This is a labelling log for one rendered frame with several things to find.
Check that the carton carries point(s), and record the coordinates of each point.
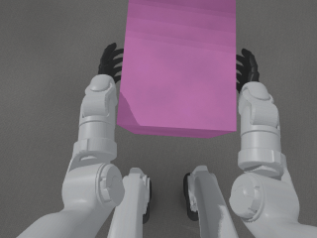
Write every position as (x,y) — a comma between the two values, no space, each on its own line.
(179,69)

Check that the robot left forearm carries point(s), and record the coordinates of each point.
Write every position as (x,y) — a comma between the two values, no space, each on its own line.
(97,122)

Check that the robot left hand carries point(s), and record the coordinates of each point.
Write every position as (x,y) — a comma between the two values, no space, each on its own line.
(107,62)

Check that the left robot upper arm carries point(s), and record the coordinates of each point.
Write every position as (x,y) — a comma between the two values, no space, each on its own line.
(89,195)

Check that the robot right forearm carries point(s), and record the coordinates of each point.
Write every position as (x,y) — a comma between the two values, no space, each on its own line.
(260,134)

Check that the right robot upper arm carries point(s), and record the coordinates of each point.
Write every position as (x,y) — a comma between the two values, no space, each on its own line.
(268,207)

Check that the robot left thigh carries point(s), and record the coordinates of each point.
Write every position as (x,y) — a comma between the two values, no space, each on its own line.
(127,221)

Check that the robot right hand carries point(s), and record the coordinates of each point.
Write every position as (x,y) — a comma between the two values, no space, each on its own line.
(248,69)

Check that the left robot shin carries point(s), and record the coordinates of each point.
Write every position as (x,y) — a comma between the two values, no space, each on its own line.
(137,171)

